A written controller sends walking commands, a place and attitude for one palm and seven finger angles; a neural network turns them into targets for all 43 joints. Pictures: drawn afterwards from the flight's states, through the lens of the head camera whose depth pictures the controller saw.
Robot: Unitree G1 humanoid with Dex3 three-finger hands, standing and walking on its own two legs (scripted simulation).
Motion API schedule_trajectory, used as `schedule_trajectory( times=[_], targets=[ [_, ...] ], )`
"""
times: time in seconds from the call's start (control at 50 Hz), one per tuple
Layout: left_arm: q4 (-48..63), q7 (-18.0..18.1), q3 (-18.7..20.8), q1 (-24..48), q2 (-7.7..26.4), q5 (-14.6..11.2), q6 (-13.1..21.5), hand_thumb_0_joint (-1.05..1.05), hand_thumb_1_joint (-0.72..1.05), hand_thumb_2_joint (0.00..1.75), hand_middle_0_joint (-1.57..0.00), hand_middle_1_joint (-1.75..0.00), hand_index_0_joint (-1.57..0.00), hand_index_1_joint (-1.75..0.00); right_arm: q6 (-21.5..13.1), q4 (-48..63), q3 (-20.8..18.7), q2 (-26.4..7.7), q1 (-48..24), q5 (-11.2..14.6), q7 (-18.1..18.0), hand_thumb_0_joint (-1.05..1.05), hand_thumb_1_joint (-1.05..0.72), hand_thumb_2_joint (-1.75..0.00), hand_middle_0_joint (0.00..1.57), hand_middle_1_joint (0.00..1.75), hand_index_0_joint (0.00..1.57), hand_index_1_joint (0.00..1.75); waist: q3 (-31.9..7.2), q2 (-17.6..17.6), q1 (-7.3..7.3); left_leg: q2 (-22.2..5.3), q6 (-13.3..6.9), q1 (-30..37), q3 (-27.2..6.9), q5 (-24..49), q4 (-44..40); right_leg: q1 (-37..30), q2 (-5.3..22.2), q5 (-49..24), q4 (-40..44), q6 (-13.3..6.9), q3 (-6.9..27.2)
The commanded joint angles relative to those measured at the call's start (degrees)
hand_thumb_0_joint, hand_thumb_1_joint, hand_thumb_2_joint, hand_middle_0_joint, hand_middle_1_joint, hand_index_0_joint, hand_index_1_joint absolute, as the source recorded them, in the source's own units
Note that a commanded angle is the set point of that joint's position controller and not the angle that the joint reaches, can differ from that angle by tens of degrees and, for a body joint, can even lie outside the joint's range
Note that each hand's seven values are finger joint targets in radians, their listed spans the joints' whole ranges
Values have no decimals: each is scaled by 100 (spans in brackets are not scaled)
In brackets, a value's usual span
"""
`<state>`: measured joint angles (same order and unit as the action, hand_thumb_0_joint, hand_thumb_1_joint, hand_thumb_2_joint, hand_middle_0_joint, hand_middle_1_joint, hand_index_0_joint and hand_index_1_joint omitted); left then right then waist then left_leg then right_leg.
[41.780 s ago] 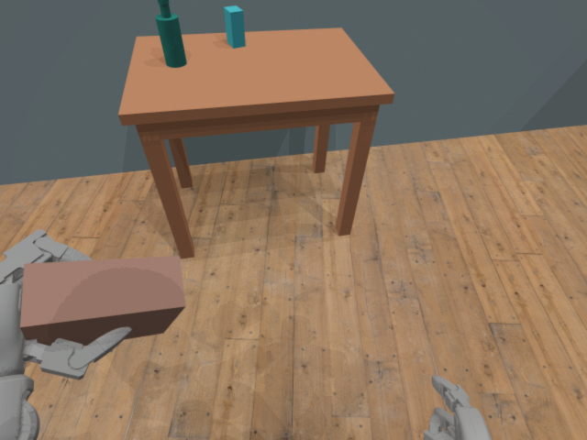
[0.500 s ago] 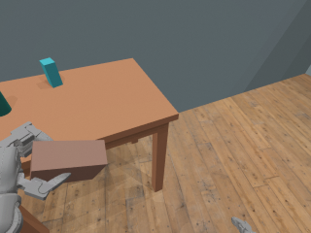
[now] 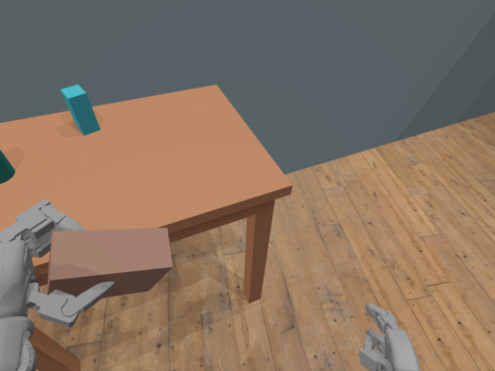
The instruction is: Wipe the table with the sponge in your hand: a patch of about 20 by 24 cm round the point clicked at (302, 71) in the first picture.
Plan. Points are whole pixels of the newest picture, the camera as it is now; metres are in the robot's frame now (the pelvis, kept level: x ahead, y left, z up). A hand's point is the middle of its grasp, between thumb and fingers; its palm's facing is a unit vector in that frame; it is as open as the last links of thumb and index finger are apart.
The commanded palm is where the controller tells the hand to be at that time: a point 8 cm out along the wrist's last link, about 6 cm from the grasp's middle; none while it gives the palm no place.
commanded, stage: stop stepping back and stand still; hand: left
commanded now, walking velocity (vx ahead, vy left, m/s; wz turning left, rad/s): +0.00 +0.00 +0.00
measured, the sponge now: (126, 264) +0.23 +0.19 +0.11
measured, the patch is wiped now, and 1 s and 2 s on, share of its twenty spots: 0.95 0.95 0.95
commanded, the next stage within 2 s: stand and wait in 0.54 s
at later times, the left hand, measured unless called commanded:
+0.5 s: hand (42, 266) +0.20 +0.26 +0.15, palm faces +0.39 -0.86 -0.33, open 9.5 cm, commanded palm +0.15 +0.30 +0.18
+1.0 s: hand (46, 262) +0.20 +0.26 +0.15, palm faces +0.38 -0.86 -0.35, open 9.5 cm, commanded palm +0.15 +0.30 +0.18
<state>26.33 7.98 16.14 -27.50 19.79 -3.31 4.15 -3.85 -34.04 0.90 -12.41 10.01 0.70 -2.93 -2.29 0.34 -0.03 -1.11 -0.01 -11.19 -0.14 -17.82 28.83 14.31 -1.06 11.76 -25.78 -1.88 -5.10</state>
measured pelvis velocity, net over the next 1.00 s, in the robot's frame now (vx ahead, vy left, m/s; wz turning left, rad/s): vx -0.01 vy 0.02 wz -0.01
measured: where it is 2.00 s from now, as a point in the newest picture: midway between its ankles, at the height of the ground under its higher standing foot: outside the picture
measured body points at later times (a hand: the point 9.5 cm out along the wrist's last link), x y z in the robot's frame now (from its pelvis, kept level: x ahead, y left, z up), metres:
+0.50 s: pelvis -0.01 +0.02 +0.00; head -0.03 +0.03 +0.45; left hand +0.17 +0.31 +0.17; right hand +0.15 -0.21 -0.07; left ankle -0.03 +0.12 -0.74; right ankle +0.02 -0.10 -0.74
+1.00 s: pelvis -0.01 +0.02 +0.00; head -0.02 +0.02 +0.45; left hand +0.18 +0.30 +0.17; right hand +0.16 -0.21 -0.07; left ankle -0.03 +0.12 -0.74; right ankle +0.02 -0.10 -0.74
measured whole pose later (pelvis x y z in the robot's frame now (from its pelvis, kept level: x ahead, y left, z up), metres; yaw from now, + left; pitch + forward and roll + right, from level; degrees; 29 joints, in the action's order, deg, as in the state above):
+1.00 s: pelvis -0.01 +0.02 +0.00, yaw -1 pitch +0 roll -1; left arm 25.8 8.6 16.8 -26.9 19.6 -2.8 5.3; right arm -3.0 -34.8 0.9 -12.3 11.4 0.3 -2.8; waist -2.0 0.9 -0.3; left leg 0.1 -1.6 -11.2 0.9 -16.4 27.5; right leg 14.0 0.0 9.4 -23.3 -0.3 -3.9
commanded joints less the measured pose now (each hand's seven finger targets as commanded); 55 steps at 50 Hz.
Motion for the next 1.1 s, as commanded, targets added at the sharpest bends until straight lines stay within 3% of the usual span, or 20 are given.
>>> schedule_trajectory(
  times=[0.0, 0.14, 0.28, 0.34, 0.42, 0.58, 0.76, 0.8, 0.82, 0.88, 0.9, 0.92, 1.0, 1.08],
  targets=[
    [1582, 165, 865, 482, 1097, -13, 463, 0, 10, 130, -120, -160, -120, -160, -261, 961, -291, -719, -608, 30, -64, 0, -90, -90, 20, 30, 20, 30, -796, 455, -1, -466, -158, -159, -505, 2237, -397, -1002, 587, -1906, 119, 67, 777],
    [1328, 127, 690, 343, 884, -34, 458, 0, 10, 130, -120, -160, -120, -160, -188, 977, -258, -691, -566, 43, -41, 0, -90, -90, 20, 30, 20, 30, -651, 310, 5, -530, -137, -334, -544, 1987, -585, -1011, 474, -1628, 147, 122, 660],
    [1125, 135, 620, 624, 880, -4, 444, 0, 10, 130, -120, -160, -120, -160, -177, 976, -215, -675, -601, 26, -66, 0, -90, -90, 20, 30, 20, 30, -289, 207, -13, -472, -165, -745, -554, 866, -863, -890, 457, -874, 377, 154, 696],
    [1274, 162, 635, 797, 920, 42, 490, 0, 10, 130, -120, -160, -120, -160, -196, 968, -206, -676, -610, 8, -70, 0, -90, -90, 20, 30, 20, 30, -275, 389, -21, -473, -177, -879, -623, 475, -1009, -931, 416, -616, 355, 143, 682],
    [1368, 181, 648, 748, 920, 63, 519, 0, 10, 130, -120, -160, -120, -160, -231, 946, -200, -654, -594, -9, -70, 0, -90, -90, 20, 30, 20, 30, -351, 555, -31, -471, -175, -903, -639, 482, -1065, -1045, 394, -672, 289, 135, 650],
    [1108, 174, 676, 515, 865, 51, 516, 0, 10, 130, -120, -160, -120, -160, -238, 890, -229, -646, -548, -11, -54, 0, -90, -90, 20, 30, 20, 30, -374, 152, -11, -386, -159, -811, -508, 554, -879, -968, 472, -709, 470, 126, 758],
    [1163, 183, 630, 645, 855, 66, 523, 0, 10, 130, -120, -160, -120, -160, -231, 864, -231, -651, -589, -5, -66, 0, -90, -90, 20, 30, 20, 30, -287, 249, -14, -377, -158, -823, -519, 467, -907, -864, 449, -574, 479, 127, 750],
    [1243, 196, 751, 674, 997, 76, 522, 0, 10, 130, -120, -160, -120, -160, -241, 887, -249, -687, -606, -20, -77, 0, -90, -90, 20, 30, 20, 30, -310, 394, -21, -365, -154, -805, -535, 457, -911, -844, 465, -559, 466, 113, 772],
    [1272, 191, 652, 668, 870, 79, 533, 0, 10, 130, -120, -160, -120, -160, -233, 858, -233, -635, -581, -14, -72, 0, -90, -90, 20, 30, 20, 30, -360, 368, -18, -389, -158, -770, -523, 519, -914, -894, 442, -631, 416, 113, 750],
    [1240, 199, 714, 545, 908, 54, 519, 0, 10, 130, -120, -160, -120, -160, -236, 875, -251, -654, -575, -14, -67, 0, -90, -90, 20, 30, 20, 30, -506, 222, -32, -377, -145, -682, -512, 926, -812, -1033, 457, -960, 366, 122, 732],
    [1261, 194, 767, 531, 976, 61, 506, 0, 10, 130, -120, -160, -120, -160, -231, 899, -272, -693, -601, -18, -75, 0, -90, -90, 20, 30, 20, 30, -507, 353, -32, -367, -133, -635, -501, 957, -800, -963, 470, -953, 363, 112, 757],
    [1218, 182, 661, 492, 836, 47, 504, 0, 10, 130, -120, -160, -120, -160, -218, 871, -247, -634, -582, -8, -68, 0, -90, -90, 20, 30, 20, 30, -479, 299, -22, -389, -133, -614, -493, 984, -804, -950, 461, -968, 360, 116, 738],
    [1196, 181, 744, 448, 922, 41, 482, 0, 10, 130, -120, -160, -120, -160, -199, 904, -285, -693, -573, -8, -73, 0, -90, -90, 20, 30, 20, 30, -562, 258, -18, -369, -106, -521, -472, 1218, -704, -966, 491, -1160, 352, 101, 761],
    [1161, 179, 659, 524, 854, 26, 468, 0, 10, 130, -120, -160, -120, -160, -175, 908, -260, -663, -599, 3, -75, 0, -90, -90, 20, 30, 20, 30, -454, 186, -19, -370, -123, -602, -465, 1100, -728, -952, 478, -1073, 392, 120, 762]
  ],
)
